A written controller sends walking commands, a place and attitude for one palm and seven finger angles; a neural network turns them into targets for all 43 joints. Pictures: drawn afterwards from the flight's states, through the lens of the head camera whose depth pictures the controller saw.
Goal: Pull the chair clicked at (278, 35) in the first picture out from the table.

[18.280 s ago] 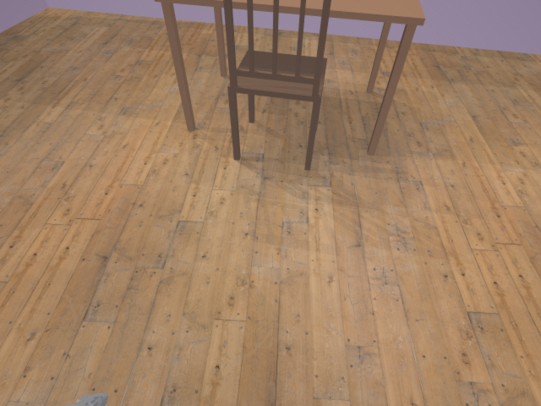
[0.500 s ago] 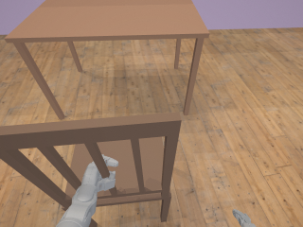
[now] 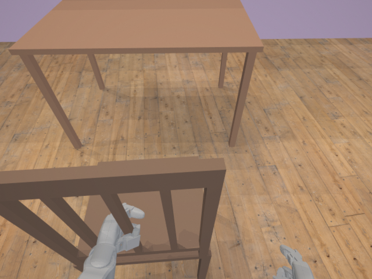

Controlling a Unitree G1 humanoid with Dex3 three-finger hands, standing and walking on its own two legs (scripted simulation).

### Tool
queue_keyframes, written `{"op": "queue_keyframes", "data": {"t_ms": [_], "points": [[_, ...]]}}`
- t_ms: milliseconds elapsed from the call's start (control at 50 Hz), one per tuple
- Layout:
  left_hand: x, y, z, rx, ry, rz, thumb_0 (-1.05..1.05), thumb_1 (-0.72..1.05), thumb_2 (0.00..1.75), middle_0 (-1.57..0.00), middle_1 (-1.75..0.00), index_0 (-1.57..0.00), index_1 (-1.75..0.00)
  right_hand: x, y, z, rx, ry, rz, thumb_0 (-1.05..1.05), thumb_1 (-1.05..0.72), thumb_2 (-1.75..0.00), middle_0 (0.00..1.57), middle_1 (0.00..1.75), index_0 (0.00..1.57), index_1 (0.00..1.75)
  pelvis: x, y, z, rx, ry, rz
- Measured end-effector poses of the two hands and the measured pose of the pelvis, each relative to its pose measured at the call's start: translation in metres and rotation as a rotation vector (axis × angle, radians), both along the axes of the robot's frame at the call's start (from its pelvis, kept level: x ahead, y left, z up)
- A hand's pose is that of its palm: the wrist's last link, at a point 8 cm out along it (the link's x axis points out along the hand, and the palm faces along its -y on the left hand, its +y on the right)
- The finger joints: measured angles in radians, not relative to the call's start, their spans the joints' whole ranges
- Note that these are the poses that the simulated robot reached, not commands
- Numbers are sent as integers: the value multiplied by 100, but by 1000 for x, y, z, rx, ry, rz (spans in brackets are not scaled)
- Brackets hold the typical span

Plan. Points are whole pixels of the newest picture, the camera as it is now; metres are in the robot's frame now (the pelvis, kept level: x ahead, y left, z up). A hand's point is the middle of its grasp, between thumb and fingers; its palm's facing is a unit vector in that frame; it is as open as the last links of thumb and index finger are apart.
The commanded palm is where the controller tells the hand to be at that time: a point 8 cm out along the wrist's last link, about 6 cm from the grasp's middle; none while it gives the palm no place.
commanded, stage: open the thumb and straighten the fingers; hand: left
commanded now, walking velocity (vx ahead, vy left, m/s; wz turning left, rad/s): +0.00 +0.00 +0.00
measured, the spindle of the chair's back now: (126, 226) +0.25 +0.16 -0.06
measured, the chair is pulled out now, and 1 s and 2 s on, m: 0.64 0.64 0.64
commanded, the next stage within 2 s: draw the fingers out of the gap in 0.80 s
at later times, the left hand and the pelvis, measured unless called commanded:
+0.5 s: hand (134, 232) +0.24 +0.14 -0.07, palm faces +0.02 -0.98 -0.20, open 13.1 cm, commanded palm +0.22 +0.19 -0.04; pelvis +0.01 -0.01 -0.03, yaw +3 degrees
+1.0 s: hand (129, 244) +0.21 +0.15 -0.07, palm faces +0.04 -0.98 -0.19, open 17.4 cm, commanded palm +0.18 +0.20 -0.05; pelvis +0.02 -0.01 -0.05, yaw +4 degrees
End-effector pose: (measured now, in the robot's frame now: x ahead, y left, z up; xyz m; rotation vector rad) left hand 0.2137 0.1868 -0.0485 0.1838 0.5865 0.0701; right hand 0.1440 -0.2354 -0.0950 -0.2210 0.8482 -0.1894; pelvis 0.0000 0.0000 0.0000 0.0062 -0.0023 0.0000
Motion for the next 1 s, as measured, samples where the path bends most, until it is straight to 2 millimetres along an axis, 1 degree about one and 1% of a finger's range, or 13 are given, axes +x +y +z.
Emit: {"op": "queue_keyframes", "data": {"t_ms": [120,200,280,340,400,460,540,620,720,780,840,920,1000], "points": [[0,0,0,-5,3,14,7,69,83,-26,-127,-49,-145,-3,-6,-2,24,9,-9,1,-90,-90,20,30,20,30,1,-4,-2,-1,17,17],[3,1,2,-20,-18,-4,5,61,78,-31,-131,-49,-145,-3,-11,-3,45,-20,15,1,-90,-90,20,30,20,30,0,-7,-9,-4,51,36],[5,1,2,-10,-28,-10,3,38,66,-35,-133,-49,-145,1,-15,-9,46,-59,41,1,-90,-90,20,30,20,30,0,-8,-17,-8,84,44],[6,2,2,-2,-27,-8,2,13,53,-37,-133,-49,-143,7,-16,-14,45,-81,57,1,-90,-90,20,30,20,30,2,-8,-23,-8,106,46],[6,3,3,11,-15,-8,1,-11,41,-38,-128,-46,-135,14,-14,-19,47,-104,69,1,-90,-90,20,30,20,30,4,-9,-28,-7,122,51],[7,3,2,9,-1,-2,1,-28,33,-37,-118,-42,-123,21,-12,-23,51,-126,83,1,-90,-90,20,30,20,30,7,-10,-32,-7,136,56],[7,3,2,2,3,8,0,-42,26,-32,-98,-34,-100,30,-8,-26,55,-150,100,1,-90,-90,20,30,20,30,12,-11,-37,-7,151,61],[5,4,3,6,3,9,-1,-48,23,-25,-73,-25,-74,37,-6,-27,55,-170,112,1,-90,-90,20,30,20,30,16,-12,-40,-9,163,65],[-1,3,1,2,16,10,-1,-52,21,-14,-40,-14,-41,44,-7,-28,43,-184,121,1,-90,-90,20,30,20,30,21,-13,-44,-12,175,71],[-4,4,0,2,17,16,-1,-52,21,-9,-24,-8,-25,46,-8,-28,32,-189,122,1,-90,-90,20,30,20,30,22,-13,-46,-14,179,74],[-7,7,0,5,16,22,-1,-53,21,-5,-14,-5,-14,48,-9,-28,21,-189,119,1,-90,-90,20,30,20,30,23,-13,-47,-16,182,77],[-8,10,-1,10,16,20,-1,-53,21,-3,-6,-2,-7,48,-8,-28,12,-191,116,1,-90,-90,20,30,20,30,23,-12,-49,-20,185,80],[-20,11,-3,-1,32,30,-1,-53,21,-2,-3,-1,-3,48,-7,-27,15,-199,99,1,-90,-90,20,30,20,30,24,-10,-50,-20,192,75]]}}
